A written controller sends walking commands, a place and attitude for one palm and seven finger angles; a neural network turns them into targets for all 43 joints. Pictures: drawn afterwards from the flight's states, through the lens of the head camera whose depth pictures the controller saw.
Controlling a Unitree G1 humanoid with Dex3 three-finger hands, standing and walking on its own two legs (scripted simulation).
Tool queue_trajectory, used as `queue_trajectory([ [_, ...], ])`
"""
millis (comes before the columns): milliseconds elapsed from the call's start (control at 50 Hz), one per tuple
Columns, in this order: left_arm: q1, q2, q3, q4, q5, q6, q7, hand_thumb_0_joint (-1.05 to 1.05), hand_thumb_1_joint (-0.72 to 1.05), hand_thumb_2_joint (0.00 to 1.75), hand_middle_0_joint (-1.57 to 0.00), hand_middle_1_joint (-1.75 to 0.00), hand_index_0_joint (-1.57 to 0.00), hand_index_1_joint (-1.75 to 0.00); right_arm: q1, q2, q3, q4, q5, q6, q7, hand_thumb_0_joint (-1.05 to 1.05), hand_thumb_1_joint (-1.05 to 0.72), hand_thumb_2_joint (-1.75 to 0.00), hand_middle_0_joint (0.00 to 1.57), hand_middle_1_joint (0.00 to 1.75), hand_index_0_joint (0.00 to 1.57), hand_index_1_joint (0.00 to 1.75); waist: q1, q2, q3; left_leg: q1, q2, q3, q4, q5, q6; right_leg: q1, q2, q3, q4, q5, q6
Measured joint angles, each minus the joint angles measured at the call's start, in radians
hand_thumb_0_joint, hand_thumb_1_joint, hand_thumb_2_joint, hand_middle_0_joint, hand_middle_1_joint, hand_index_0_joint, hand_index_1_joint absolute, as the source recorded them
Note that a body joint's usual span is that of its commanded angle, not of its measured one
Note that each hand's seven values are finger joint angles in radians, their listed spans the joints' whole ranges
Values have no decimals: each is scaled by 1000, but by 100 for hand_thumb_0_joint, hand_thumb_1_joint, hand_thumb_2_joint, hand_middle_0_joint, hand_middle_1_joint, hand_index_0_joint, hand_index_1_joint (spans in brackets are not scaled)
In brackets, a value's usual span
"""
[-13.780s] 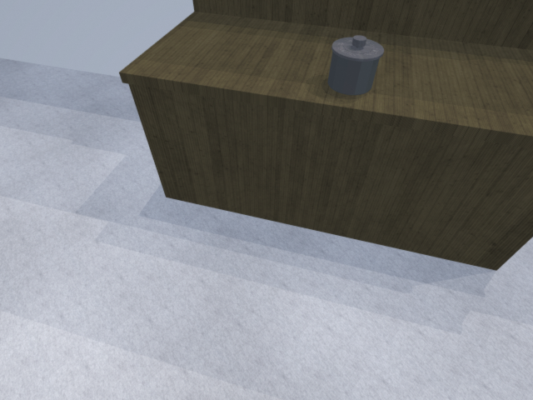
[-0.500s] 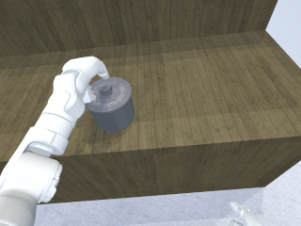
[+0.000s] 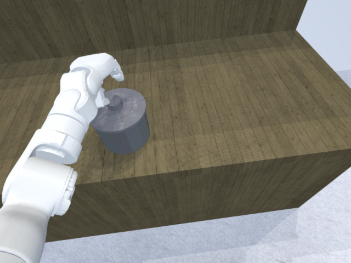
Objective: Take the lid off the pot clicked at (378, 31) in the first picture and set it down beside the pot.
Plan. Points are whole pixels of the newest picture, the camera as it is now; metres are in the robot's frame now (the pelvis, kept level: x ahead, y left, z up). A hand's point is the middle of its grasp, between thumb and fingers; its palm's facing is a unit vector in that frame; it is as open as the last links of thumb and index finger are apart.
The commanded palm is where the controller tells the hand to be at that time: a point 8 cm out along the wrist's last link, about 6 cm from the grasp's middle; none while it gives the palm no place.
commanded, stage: move the open hand above the knob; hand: left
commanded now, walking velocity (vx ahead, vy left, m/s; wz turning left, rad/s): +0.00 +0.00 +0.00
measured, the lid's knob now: (114, 103) +0.50 +0.16 +0.07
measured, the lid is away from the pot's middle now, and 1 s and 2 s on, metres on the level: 0.00 0.00 0.00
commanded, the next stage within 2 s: lower the open fingers around the knob in 0.40 s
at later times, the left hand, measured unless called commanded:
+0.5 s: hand (101, 91) +0.47 +0.17 +0.14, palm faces -0.29 -0.07 -0.96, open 10.2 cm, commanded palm +0.47 +0.17 +0.20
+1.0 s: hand (109, 100) +0.47 +0.16 +0.11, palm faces -0.33 -0.08 -0.94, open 10.1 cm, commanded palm +0.47 +0.16 +0.17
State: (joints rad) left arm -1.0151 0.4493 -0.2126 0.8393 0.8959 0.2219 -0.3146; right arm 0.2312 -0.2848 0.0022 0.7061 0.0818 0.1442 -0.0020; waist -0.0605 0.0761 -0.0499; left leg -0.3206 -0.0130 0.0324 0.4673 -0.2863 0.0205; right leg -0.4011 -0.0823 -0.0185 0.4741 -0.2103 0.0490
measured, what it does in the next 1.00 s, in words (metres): stands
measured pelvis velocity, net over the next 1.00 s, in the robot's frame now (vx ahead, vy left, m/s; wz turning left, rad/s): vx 0.00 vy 0.00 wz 0.00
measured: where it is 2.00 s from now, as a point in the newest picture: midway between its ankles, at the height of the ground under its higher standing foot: outside the picture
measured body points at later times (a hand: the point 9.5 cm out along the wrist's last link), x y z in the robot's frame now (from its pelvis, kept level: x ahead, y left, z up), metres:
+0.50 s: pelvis +0.00 +0.00 +0.00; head +0.05 -0.03 +0.45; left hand +0.48 +0.17 +0.19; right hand +0.13 -0.25 -0.14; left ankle -0.04 +0.11 -0.74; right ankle +0.01 -0.15 -0.74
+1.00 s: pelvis +0.00 +0.00 +0.00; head +0.06 -0.03 +0.45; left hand +0.49 +0.16 +0.16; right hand +0.10 -0.26 -0.14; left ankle -0.04 +0.11 -0.74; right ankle +0.01 -0.15 -0.74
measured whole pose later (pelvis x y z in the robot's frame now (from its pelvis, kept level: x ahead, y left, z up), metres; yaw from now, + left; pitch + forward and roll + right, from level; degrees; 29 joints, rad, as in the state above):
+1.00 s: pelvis +0.00 +0.00 +0.00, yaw +0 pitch +9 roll +0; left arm -1.00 0.41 -0.24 0.90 0.90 0.22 -0.29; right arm 0.21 -0.28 0.01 0.71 0.08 0.15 -0.01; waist -0.05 0.07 -0.06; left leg -0.34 -0.01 0.03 0.47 -0.29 0.02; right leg -0.42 -0.08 -0.02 0.47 -0.21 0.05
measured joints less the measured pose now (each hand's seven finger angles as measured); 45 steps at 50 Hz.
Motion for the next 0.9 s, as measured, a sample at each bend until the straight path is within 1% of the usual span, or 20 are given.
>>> queue_trajectory([
  [120, -6, 2, -15, 15, 3, 15, -2, 0, -31, 146, -84, -8, -84, -8, -12, 6, 3, 1, 1, -2, -2, 0, -90, -90, 20, 30, 20, 30, 3, -3, 1, -3, -1, 0, -1, 0, 1, -2, -1, 0, -1, 0, 1],
  [280, -19, -12, -30, 17, 0, 18, -8, 0, -31, 146, -84, -8, -84, -8, -36, 7, 6, -2, 0, -5, -1, 0, -90, -90, 20, 30, 20, 30, 12, -4, -7, -6, -2, -7, 1, -2, 1, -2, -2, -7, -1, -4, 1],
  [360, -7, -14, -12, -2, -2, 10, -7, 0, -31, 146, -84, -8, -84, -8, -46, 6, 8, -9, -2, -4, -2, 0, -90, -90, 20, 30, 20, 30, 14, -2, -10, -3, -1, -8, -1, -4, 1, 2, -1, -7, -3, -5, 1],
  [500, -11, -20, -43, 2, -3, 30, -13, 0, -31, 146, -84, -8, -84, -8, -59, 5, 10, -13, 2, 3, 0, 0, -90, -90, 20, 30, 20, 30, 20, -3, -7, -1, 0, -11, 1, -5, -1, 5, -1, -11, -2, -7, 0],
  [560, -11, -24, -42, -7, -8, 32, -19, 0, -31, 146, -84, -8, -84, -8, -61, 5, 9, -11, 0, 1, -3, 0, -90, -90, 20, 30, 20, 30, 20, -2, -5, -2, -2, -13, 0, -4, -1, 4, -2, -13, -1, -8, 0],
  [640, -30, -35, -51, 37, -8, 44, -23, 0, -31, 146, -84, -8, -84, -8, -60, 4, 13, -5, 2, -1, 0, 0, -90, -90, 20, 30, 20, 30, 19, -2, -7, -4, -2, -13, 1, -5, -1, 0, -3, -12, 3, -11, 0],
  [700, -25, -39, -58, 36, -8, 38, -32, 0, -31, 146, -84, -8, -84, -8, -56, 6, 12, -6, 0, 0, -2, 0, -90, -90, 20, 30, 20, 30, 17, -2, -5, -5, -2, -12, 0, -4, -1, -1, -3, -11, 3, -10, 0],
  [740, -14, -40, -39, 24, -9, 21, -31, 0, -31, 146, -84, -8, -84, -8, -51, 7, 12, -6, -3, -1, -4, 0, -90, -90, 20, 30, 20, 30, 15, -1, -3, -3, -1, -10, -1, -4, -1, 0, -1, -9, 1, -9, 0],
  [780, -6, -39, -33, 25, -5, 8, -21, 0, -31, 146, -84, -8, -84, -8, -46, 7, 11, -7, -3, -1, -5, 0, -90, -90, 20, 30, 20, 30, 13, -1, -4, -3, 0, -7, -3, -4, -1, -1, 0, -7, 0, -8, 0],
  [820, -5, -42, -39, 38, 0, 7, -8, 0, -31, 146, -84, -8, -84, -8, -40, 8, 10, -4, -1, 0, -3, 0, -90, -90, 20, 30, 20, 30, 13, -1, -5, -4, 1, -5, -3, -4, -2, -4, 1, -5, 0, -7, 0],
  [900, 8, -43, -26, 51, -1, 5, 11, 0, -31, 146, -84, -8, -84, -8, -34, 7, 9, 2, -1, 7, -3, 0, -90, -90, 20, 30, 20, 30, 9, -2, -5, -9, 4, -1, 0, -5, -2, -10, 4, -1, 1, -6, -1],
])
